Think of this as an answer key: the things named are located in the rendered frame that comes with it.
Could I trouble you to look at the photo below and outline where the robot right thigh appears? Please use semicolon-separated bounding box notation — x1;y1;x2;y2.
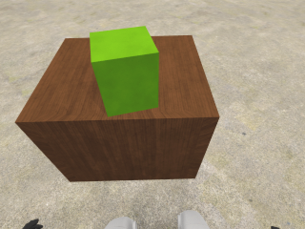
177;210;210;229

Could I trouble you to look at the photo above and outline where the robot thigh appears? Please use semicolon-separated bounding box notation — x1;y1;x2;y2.
104;217;137;229
177;210;210;229

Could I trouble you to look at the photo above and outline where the pedestal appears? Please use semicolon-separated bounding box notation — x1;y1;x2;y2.
15;35;220;182

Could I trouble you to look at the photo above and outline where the left robot hand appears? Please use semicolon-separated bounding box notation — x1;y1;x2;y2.
22;219;43;229

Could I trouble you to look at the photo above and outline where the carton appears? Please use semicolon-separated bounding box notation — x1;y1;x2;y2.
90;26;159;117

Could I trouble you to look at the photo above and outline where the robot left thigh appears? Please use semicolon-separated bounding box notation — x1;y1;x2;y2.
104;217;137;229

